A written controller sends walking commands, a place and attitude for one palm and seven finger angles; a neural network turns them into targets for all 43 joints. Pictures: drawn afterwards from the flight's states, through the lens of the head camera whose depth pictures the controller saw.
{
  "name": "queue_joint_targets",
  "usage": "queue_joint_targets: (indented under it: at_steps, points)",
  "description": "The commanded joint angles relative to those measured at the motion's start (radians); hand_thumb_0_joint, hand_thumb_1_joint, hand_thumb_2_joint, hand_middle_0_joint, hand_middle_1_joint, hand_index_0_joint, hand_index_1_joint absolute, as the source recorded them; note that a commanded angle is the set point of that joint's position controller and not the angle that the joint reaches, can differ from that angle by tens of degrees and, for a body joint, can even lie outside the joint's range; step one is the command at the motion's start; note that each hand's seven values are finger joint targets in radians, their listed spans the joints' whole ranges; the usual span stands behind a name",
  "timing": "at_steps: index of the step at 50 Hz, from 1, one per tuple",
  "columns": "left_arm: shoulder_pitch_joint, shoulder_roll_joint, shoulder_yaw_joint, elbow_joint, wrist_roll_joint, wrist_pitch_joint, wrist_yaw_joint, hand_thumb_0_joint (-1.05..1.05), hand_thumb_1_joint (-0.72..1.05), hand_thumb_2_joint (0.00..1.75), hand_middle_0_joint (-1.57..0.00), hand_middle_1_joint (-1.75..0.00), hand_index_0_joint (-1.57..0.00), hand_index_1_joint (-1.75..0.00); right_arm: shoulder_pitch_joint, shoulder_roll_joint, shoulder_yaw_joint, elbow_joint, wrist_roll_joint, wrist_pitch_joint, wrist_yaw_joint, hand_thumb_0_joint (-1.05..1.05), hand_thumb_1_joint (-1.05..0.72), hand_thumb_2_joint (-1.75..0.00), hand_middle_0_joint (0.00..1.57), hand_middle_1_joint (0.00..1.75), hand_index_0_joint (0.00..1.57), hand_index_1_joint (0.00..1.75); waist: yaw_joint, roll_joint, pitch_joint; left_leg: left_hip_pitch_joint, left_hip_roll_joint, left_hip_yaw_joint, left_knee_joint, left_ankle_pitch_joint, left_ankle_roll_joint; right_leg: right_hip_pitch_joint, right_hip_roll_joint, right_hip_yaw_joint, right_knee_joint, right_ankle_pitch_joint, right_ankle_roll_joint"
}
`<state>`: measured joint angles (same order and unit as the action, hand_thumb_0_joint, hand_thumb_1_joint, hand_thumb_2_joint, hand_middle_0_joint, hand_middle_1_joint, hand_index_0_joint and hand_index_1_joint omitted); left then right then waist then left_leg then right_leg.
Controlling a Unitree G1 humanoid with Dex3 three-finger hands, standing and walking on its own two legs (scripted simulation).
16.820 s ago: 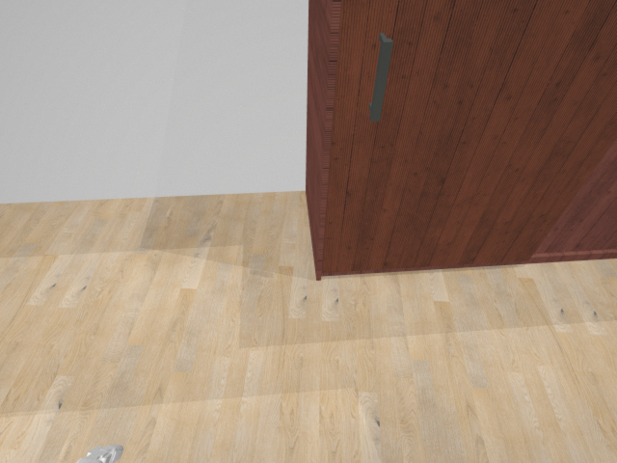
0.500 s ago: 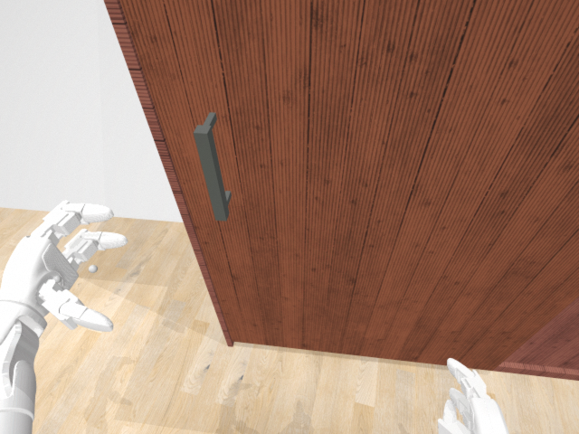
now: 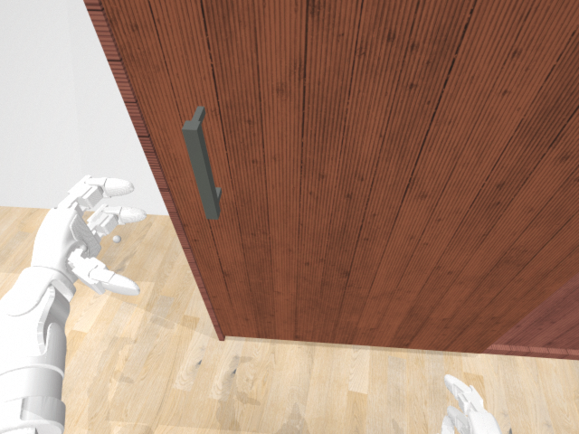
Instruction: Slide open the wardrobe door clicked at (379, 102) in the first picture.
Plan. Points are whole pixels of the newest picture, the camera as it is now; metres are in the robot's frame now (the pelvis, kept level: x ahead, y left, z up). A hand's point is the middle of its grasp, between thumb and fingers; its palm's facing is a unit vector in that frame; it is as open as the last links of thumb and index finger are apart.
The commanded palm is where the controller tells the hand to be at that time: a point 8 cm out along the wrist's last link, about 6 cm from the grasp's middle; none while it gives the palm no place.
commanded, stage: move the hooked fingers beside the handle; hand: left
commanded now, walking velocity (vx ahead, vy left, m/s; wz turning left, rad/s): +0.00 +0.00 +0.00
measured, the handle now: (206, 166) +0.49 +0.16 +0.10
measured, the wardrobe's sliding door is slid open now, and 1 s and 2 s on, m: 0.00 0.00 0.00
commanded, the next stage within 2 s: feel for the door with the fingertips in 1.82 s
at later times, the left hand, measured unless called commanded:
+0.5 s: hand (140, 208) +0.38 +0.23 +0.11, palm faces -0.02 -1.00 +0.00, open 14.0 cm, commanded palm +0.35 +0.29 +0.11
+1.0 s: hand (168, 190) +0.43 +0.21 +0.10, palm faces -0.02 -1.00 +0.00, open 14.0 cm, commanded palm +0.40 +0.26 +0.10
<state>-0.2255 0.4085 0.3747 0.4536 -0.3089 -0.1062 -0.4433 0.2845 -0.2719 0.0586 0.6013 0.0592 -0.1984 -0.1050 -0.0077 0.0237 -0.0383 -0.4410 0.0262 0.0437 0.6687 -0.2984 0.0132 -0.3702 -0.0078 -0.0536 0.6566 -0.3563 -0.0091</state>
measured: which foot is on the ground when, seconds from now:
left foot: down 0.00-1.00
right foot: down 0.00-1.00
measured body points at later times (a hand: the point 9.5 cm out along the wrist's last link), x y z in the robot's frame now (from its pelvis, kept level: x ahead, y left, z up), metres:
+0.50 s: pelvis +0.00 +0.01 +0.00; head +0.04 +0.01 +0.45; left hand +0.38 +0.29 +0.11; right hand +0.13 -0.24 -0.10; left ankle +0.03 +0.11 -0.72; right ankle -0.01 -0.11 -0.72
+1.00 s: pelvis +0.00 +0.00 -0.01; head +0.05 +0.00 +0.44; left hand +0.42 +0.26 +0.11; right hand +0.09 -0.26 -0.11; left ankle +0.03 +0.11 -0.72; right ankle -0.01 -0.11 -0.72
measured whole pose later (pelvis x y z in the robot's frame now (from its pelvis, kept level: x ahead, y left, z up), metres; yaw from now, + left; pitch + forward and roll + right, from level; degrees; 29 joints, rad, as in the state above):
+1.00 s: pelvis +0.00 +0.00 -0.01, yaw +0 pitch +9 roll -1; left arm -0.61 0.42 0.33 0.84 -0.21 -0.21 -0.33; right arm 0.32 -0.27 0.04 0.63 0.04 -0.07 -0.07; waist -0.07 0.02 -0.06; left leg -0.57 0.04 0.04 0.74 -0.32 0.01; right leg -0.49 0.00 -0.06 0.72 -0.38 -0.01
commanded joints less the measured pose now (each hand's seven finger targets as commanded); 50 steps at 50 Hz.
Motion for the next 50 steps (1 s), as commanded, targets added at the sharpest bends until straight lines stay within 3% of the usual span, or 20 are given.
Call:
queue_joint_targets:
  at_steps: [1, 3, 4, 10, 13, 15, 16, 24, 27, 28, 31, 33, 37, 40, 42, 45, 47, 50]
  points:
    - [-0.327, 0.261, 0.08, -0.222, -0.01, -0.077, 0.015, 0.0, -0.5, 0.3, -0.3, -1.2, -0.3, -1.2, -0.054, -0.135, -0.061, -0.148, 0.0, -0.041, -0.007, 0.0, -0.9, -0.9, 0.2, 0.3, 0.2, 0.3, 0.013, 0.072, -0.259, 0.204, -0.022, -0.052, -0.084, 0.207, 0.018, 0.01, 0.026, 0.012, -0.08, 0.28, -0.011]
    - [-0.362, 0.234, 0.049, -0.231, -0.005, -0.081, 0.019, 0.0, -0.5, 0.3, -0.3, -1.2, -0.3, -1.2, -0.052, -0.134, -0.062, -0.145, 0.001, -0.039, -0.006, 0.0, -0.9, -0.9, 0.2, 0.3, 0.2, 0.3, 0.003, 0.094, -0.257, 0.225, -0.02, -0.06, -0.083, 0.212, 0.015, -0.01, 0.028, 0.006, -0.081, 0.272, -0.014]
    - [-0.361, 0.212, 0.026, -0.232, -0.005, -0.079, 0.018, 0.0, -0.5, 0.3, -0.3, -1.2, -0.3, -1.2, -0.047, -0.135, -0.062, -0.146, -0.002, -0.037, -0.005, 0.0, -0.9, -0.9, 0.2, 0.3, 0.2, 0.3, 0.0, 0.069, -0.264, 0.23, -0.017, -0.062, -0.079, 0.225, 0.018, -0.008, 0.031, 0.004, -0.078, 0.278, -0.015]
    - [-0.447, 0.227, 0.027, -0.115, 0.007, -0.061, 0.031, 0.0, -0.5, 0.3, -0.3, -1.2, -0.3, -1.2, -0.032, -0.144, -0.062, -0.125, 0.0, -0.013, -0.009, 0.0, -0.9, -0.9, 0.2, 0.3, 0.2, 0.3, -0.018, 0.002, -0.232, 0.188, -0.018, -0.067, -0.08, 0.168, 0.019, -0.037, 0.028, 0.005, -0.086, 0.241, -0.011]
    - [-0.503, 0.217, 0.006, -0.117, 0.026, -0.07, 0.044, 0.0, -0.5, 0.3, -0.3, -1.2, -0.3, -1.2, -0.03, -0.141, -0.062, -0.126, -0.002, -0.004, -0.004, 0.0, -0.9, -0.9, 0.2, 0.3, 0.2, 0.3, -0.018, 0.075, -0.265, 0.217, -0.019, -0.074, -0.076, 0.185, 0.012, -0.05, 0.027, 0.003, -0.075, 0.235, -0.017]
    - [-0.509, 0.242, 0.029, -0.123, 0.03, -0.085, 0.057, 0.0, -0.5, 0.3, -0.3, -1.2, -0.3, -1.2, -0.02, -0.142, -0.065, -0.125, -0.006, 0.001, -0.001, 0.0, -0.9, -0.9, 0.2, 0.3, 0.2, 0.3, -0.011, 0.064, -0.31, 0.233, -0.017, -0.076, -0.064, 0.23, 0.012, -0.03, 0.029, 0.004, -0.066, 0.272, -0.018]
    - [-0.516, 0.224, 0.01, -0.127, 0.032, -0.09, 0.06, 0.0, -0.5, 0.3, -0.3, -1.2, -0.3, -1.2, -0.019, -0.141, -0.063, -0.126, -0.006, 0.004, 0.003, 0.0, -0.9, -0.9, 0.2, 0.3, 0.2, 0.3, -0.013, 0.078, -0.319, 0.244, -0.016, -0.077, -0.063, 0.237, 0.01, -0.038, 0.03, 0.003, -0.063, 0.274, -0.018]
    - [-0.533, 0.26, 0.04, -0.002, 0.04, -0.092, 0.068, 0.0, -0.5, 0.3, -0.3, -1.2, -0.3, -1.2, 0.008, -0.151, -0.066, -0.115, -0.007, 0.039, 0.012, 0.0, -0.9, -0.9, 0.2, 0.3, 0.2, 0.3, -0.015, 0.015, -0.294, 0.173, -0.016, -0.065, -0.049, 0.244, 0.015, -0.02, 0.031, 0.005, -0.053, 0.306, -0.017]
    - [-0.581, 0.256, 0.031, 0.003, 0.046, -0.101, 0.066, 0.0, -0.5, 0.3, -0.3, -1.2, -0.3, -1.2, 0.01, -0.149, -0.069, -0.118, -0.006, 0.048, 0.015, 0.0, -0.9, -0.9, 0.2, 0.3, 0.2, 0.3, -0.022, 0.038, -0.293, 0.169, -0.018, -0.063, -0.048, 0.231, 0.015, -0.034, 0.031, 0.008, -0.05, 0.3, -0.016]
    - [-0.579, 0.258, 0.037, -0.004, 0.047, -0.108, 0.066, 0.0, -0.5, 0.3, -0.3, -1.2, -0.3, -1.2, 0.015, -0.149, -0.073, -0.122, -0.007, 0.049, 0.016, 0.0, -0.9, -0.9, 0.2, 0.3, 0.2, 0.3, -0.016, 0.049, -0.315, 0.182, -0.018, -0.062, -0.044, 0.243, 0.014, -0.031, 0.033, 0.009, -0.045, 0.305, -0.017]
    - [-0.612, 0.246, 0.022, -0.029, 0.041, -0.132, 0.065, 0.0, -0.5, 0.3, -0.3, -1.2, -0.3, -1.2, 0.027, -0.149, -0.076, -0.116, -0.008, 0.053, 0.019, 0.0, -0.9, -0.9, 0.2, 0.3, 0.2, 0.3, -0.027, 0.056, -0.353, 0.212, -0.015, -0.064, -0.03, 0.271, 0.015, -0.034, 0.038, 0.012, -0.042, 0.327, -0.016]
    - [-0.63, 0.248, 0.022, -0.016, 0.04, -0.141, 0.065, 0.0, -0.5, 0.3, -0.3, -1.2, -0.3, -1.2, 0.031, -0.151, -0.077, -0.108, -0.008, 0.057, 0.018, 0.0, -0.9, -0.9, 0.2, 0.3, 0.2, 0.3, -0.036, 0.066, -0.335, 0.206, -0.014, -0.063, -0.028, 0.256, 0.014, -0.051, 0.039, 0.012, -0.044, 0.316, -0.016]
    - [-0.687, 0.205, -0.028, 0.062, 0.05, -0.133, 0.073, 0.0, -0.5, 0.3, -0.3, -1.2, -0.3, -1.2, 0.04, -0.152, -0.076, -0.091, -0.005, 0.066, 0.018, 0.0, -0.9, -0.9, 0.2, 0.3, 0.2, 0.3, -0.059, 0.03, -0.279, 0.164, -0.016, -0.067, -0.032, 0.195, 0.018, -0.091, 0.038, 0.008, -0.051, 0.266, -0.012]
    - [-0.719, 0.261, 0.012, 0.126, 0.063, -0.13, 0.088, 0.0, -0.5, 0.3, -0.3, -1.2, -0.3, -1.2, 0.053, -0.16, -0.076, -0.081, -0.009, 0.078, 0.017, 0.0, -0.9, -0.9, 0.2, 0.3, 0.2, 0.3, -0.054, 0.001, -0.286, 0.13, -0.019, -0.064, -0.026, 0.175, 0.024, -0.083, 0.033, 0.015, -0.047, 0.255, -0.011]
    - [-0.754, 0.246, -0.006, 0.126, 0.072, -0.141, 0.096, 0.0, -0.5, 0.3, -0.3, -1.2, -0.3, -1.2, 0.055, -0.154, -0.076, -0.084, -0.008, 0.083, 0.019, 0.0, -0.9, -0.9, 0.2, 0.3, 0.2, 0.3, -0.054, 0.046, -0.315, 0.144, -0.021, -0.061, -0.02, 0.176, 0.021, -0.089, 0.032, 0.019, -0.041, 0.253, -0.011]
    - [-0.792, 0.282, 0.02, 0.133, 0.081, -0.173, 0.114, 0.0, -0.5, 0.3, -0.3, -1.2, -0.3, -1.2, 0.067, -0.155, -0.078, -0.081, -0.013, 0.087, 0.024, 0.0, -0.9, -0.9, 0.2, 0.3, 0.2, 0.3, -0.052, 0.042, -0.359, 0.154, -0.018, -0.064, -0.007, 0.201, 0.021, -0.078, 0.036, 0.022, -0.029, 0.272, -0.012]
    - [-0.82, 0.263, 0.003, 0.15, 0.086, -0.19, 0.12, 0.0, -0.5, 0.3, -0.3, -1.2, -0.3, -1.2, 0.072, -0.15, -0.077, -0.077, -0.012, 0.091, 0.026, 0.0, -0.9, -0.9, 0.2, 0.3, 0.2, 0.3, -0.06, 0.058, -0.363, 0.157, -0.018, -0.059, -0.001, 0.201, 0.02, -0.085, 0.037, 0.024, -0.026, 0.278, -0.011]
    - [-0.813, 0.304, 0.037, 0.228, 0.09, -0.196, 0.12, 0.0, -0.5, 0.3, -0.3, -1.2, -0.3, -1.2, 0.086, -0.157, -0.078, -0.071, -0.014, 0.101, 0.027, 0.0, -0.9, -0.9, 0.2, 0.3, 0.2, 0.3, -0.058, 0.001, -0.36, 0.104, -0.019, -0.052, 0.007, 0.201, 0.027, -0.056, 0.038, 0.032, -0.021, 0.306, -0.006]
